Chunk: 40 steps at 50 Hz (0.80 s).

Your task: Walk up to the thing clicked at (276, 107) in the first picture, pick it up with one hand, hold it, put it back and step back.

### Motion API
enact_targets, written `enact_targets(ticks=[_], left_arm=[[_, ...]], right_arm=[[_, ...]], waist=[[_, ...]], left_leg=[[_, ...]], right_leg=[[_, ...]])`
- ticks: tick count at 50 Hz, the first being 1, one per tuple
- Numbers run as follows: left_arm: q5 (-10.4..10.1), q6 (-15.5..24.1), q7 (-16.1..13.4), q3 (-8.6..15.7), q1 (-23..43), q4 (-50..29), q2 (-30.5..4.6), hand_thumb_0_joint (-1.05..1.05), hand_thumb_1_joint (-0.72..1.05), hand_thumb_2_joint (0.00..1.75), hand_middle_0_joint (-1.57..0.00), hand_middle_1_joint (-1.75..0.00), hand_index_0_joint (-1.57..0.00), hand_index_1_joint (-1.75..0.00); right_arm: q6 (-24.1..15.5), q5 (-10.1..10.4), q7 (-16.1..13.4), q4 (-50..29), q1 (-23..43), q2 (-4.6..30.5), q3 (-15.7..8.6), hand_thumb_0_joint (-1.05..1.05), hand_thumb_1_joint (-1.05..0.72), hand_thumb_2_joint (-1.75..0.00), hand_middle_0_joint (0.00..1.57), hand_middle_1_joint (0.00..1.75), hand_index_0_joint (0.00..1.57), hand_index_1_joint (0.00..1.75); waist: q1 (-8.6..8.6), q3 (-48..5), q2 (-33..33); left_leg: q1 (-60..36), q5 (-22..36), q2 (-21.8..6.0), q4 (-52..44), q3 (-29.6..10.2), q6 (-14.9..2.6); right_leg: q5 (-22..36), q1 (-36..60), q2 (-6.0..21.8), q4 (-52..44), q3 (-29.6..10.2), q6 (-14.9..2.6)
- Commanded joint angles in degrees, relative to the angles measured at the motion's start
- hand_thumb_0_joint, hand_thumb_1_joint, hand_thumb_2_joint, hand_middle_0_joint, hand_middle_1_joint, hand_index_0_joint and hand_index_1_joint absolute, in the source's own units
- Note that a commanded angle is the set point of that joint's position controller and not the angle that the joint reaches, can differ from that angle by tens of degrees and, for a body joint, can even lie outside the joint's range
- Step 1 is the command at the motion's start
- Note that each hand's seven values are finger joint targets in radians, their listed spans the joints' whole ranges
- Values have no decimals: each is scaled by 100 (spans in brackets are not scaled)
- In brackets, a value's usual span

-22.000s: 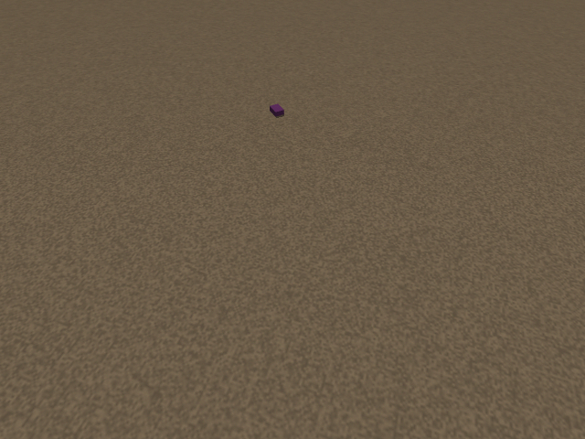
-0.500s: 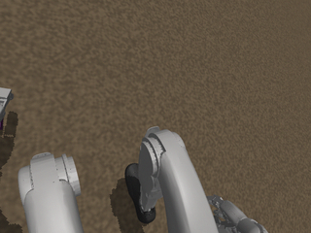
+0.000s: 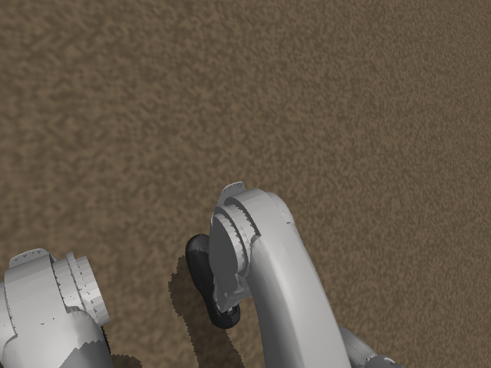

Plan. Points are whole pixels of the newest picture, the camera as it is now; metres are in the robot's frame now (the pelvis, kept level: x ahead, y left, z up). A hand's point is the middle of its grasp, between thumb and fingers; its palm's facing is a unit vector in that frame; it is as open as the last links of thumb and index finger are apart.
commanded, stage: close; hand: left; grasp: from above
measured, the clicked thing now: out of the picture +0.45 +0.30 -0.29
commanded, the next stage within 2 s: rest palm in 0.50 s
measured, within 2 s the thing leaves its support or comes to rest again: neither
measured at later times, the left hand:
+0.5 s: hand out of the picture +0.44 +0.29 -0.25, palm faces -0.39 -0.04 -0.92, open 13.4 cm
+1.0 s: hand out of the picture +0.41 +0.27 -0.26, palm faces -0.49 -0.04 -0.87, open 13.5 cm
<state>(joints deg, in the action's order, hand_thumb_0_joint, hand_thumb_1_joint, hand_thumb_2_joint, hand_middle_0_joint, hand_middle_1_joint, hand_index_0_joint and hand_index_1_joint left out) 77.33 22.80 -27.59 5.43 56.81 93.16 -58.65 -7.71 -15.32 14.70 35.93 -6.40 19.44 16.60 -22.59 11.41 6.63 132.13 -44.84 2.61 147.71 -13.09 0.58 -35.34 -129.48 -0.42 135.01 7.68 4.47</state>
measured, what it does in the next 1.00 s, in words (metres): stands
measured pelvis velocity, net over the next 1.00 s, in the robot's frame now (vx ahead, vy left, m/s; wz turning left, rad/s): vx -0.02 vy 0.01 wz -0.03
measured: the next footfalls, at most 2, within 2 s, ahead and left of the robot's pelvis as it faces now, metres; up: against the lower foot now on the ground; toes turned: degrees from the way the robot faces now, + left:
none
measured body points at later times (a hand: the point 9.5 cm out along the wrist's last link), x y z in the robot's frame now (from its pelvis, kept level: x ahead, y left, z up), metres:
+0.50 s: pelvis -0.01 +0.02 +0.00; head +0.25 +0.16 +0.34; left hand +0.46 +0.29 -0.20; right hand +0.07 -0.25 -0.04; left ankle +0.05 +0.12 -0.27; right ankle +0.12 -0.13 -0.27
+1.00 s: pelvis -0.02 +0.01 +0.00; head +0.25 +0.15 +0.33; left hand +0.43 +0.27 -0.21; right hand +0.05 -0.26 -0.04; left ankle +0.05 +0.12 -0.27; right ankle +0.12 -0.13 -0.27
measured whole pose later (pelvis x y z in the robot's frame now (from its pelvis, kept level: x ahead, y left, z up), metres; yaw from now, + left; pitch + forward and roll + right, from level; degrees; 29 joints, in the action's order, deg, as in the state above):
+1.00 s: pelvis -0.02 +0.01 +0.00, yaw -2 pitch +24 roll -15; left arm 83.7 27.8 -38.7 -1.8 54.6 95.1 -57.9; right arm -7.6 -18.1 13.0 36.3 -3.3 20.0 19.3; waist -22.0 11.5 10.5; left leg 129.5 -43.5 1.5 147.9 -14.4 -0.4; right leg -32.8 -126.1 -1.9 133.0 9.0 4.6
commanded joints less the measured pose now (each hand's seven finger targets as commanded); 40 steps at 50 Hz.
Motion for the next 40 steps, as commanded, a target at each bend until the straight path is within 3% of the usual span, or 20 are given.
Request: enact_targets(ticks=[1,4,6,8,11,13,16,20,22,25,28,31,34,35,38,40], left_arm=[[-26,658,-384,288,1053,-699,-1532,0,-38,85,-3,-103,-10,-96],[329,819,-781,76,1133,-842,-1527,0,-37,84,-3,-102,-10,-94],[488,742,-1127,-177,1144,-713,-1272,0,-32,83,-3,-104,-12,-95],[662,560,-1518,-384,1198,-520,-1085,0,-33,84,-4,-104,-12,-95],[862,124,-2053,-720,1198,-271,-833,0,-33,84,-3,-107,-12,-97],[711,-216,-2266,-861,1278,-262,-504,0,-35,85,-3,-107,-11,-98],[339,-734,-2389,-855,1428,-146,-230,0,-38,88,-3,-105,-10,-98],[36,-1303,-1954,-766,1585,101,-95,0,-36,87,-3,-105,-10,-98],[-74,-1388,-1593,-478,1762,111,-328,0,-34,86,-3,-107,-11,-98],[-129,-1296,-1088,-164,1725,328,-630,0,-36,87,-3,-108,-11,-101],[-194,-1041,-590,-204,1620,110,-595,0,-35,85,-3,-112,-12,-103],[-245,-637,-307,-105,1620,-506,-933,0,-36,86,-5,-111,-13,-102],[-125,-209,-110,-313,1193,-563,-778,0,-42,88,-4,-110,-11,-103],[-149,-79,-87,-420,1103,-469,-600,0,-42,88,-3,-110,-10,-103],[-124,334,-227,-241,1105,-432,-886,0,-43,89,-3,-108,-9,-101],[-50,562,-362,-232,1061,-296,-954,0,-41,90,-3,-106,-9,-100]], right_arm=[[189,-52,-190,-147,-1192,1916,-465,0,-89,-90,20,30,20,30],[260,-165,-276,65,-1062,1929,-561,0,-89,-90,20,30,20,30],[249,-251,-300,207,-768,1821,-504,0,-88,-89,20,30,20,30],[213,-269,-367,264,-582,1891,-563,0,-88,-89,20,30,20,30],[135,-275,-430,493,-386,1920,-661,0,-88,-89,20,30,20,30],[-11,-258,-368,556,-374,1899,-708,0,-88,-89,20,30,20,30],[-224,-173,-262,575,-344,1907,-723,0,-89,-89,20,30,20,30],[-466,55,-112,476,-433,2047,-785,0,-88,-89,20,30,20,30],[-563,182,-61,222,-397,2196,-823,0,-88,-89,20,30,20,30],[-548,205,-2,231,-630,2089,-734,0,-89,-89,20,30,20,30],[-556,143,5,112,-732,2101,-743,0,-89,-90,20,30,20,30],[-425,141,-10,-5,-893,2077,-654,0,-90,-90,20,30,20,30],[-245,94,-27,-112,-1086,2028,-554,0,-90,-90,20,30,20,30],[-198,90,-32,-142,-1040,2010,-505,0,-90,-90,20,30,20,30],[-37,51,-96,-152,-1215,2093,-440,0,-90,-90,20,30,20,30],[4,-36,-101,-275,-1143,2069,-378,0,-90,-90,20,30,20,30]], waist=[[-162,-4327,-2632],[-58,-4258,-2996],[-51,-3999,-2926],[-174,-3685,-2856],[-217,-3417,-2584],[-289,-3349,-2581],[-326,-3409,-2611],[-417,-3321,-2749],[-457,-3373,-2795],[-370,-3577,-2914],[-373,-3766,-3464],[-372,-3970,-3426],[-463,-4162,-3097],[-524,-4026,-2823],[-484,-3874,-2591],[-442,-3688,-2566]], left_leg=[[-2717,2334,-190,-1408,645,-85],[-2941,1852,-234,-1597,673,-54],[-2777,1304,-254,-1700,668,-80],[-2716,1044,-251,-1805,692,-77],[-2598,795,-285,-1988,655,-39],[-2498,860,-295,-2002,580,-32],[-2365,932,-349,-2115,362,-19],[-2435,883,-362,-2146,165,-20],[-2530,1109,-334,-2089,151,-15],[-2607,1358,-277,-2089,141,-12],[-3167,1680,-278,-2096,150,87],[-3245,2207,-287,-1947,146,108],[-3364,3103,-269,-1554,277,103],[-3058,2975,-240,-1432,339,51],[-2801,2755,-209,-1461,368,-4],[-2808,2400,-217,-1506,382,-9]], right_leg=[[1711,3024,-308,-1111,556,-559],[1236,2731,-387,-1124,537,-564],[770,2434,-452,-1206,516,-550],[540,2104,-483,-1249,579,-545],[334,1894,-537,-1438,581,-557],[478,1635,-471,-1388,569,-533],[682,1355,-354,-1213,560,-533],[763,1028,-218,-950,599,-546],[975,1080,-146,-852,578,-535],[1076,1417,-135,-839,579,-539],[1118,1483,-132,-798,615,-530],[1455,1909,-170,-873,675,-551],[2054,2462,-233,-925,693,-548],[2071,2553,-250,-969,705,-559],[1985,2777,-269,-1099,753,-553],[1617,2589,-294,-1119,797,-553]])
